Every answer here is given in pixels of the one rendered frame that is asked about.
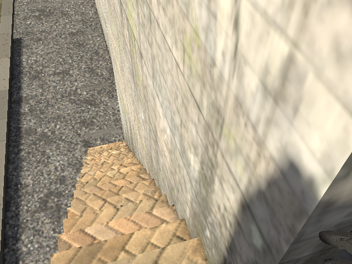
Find stairs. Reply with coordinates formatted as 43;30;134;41
50;141;209;264

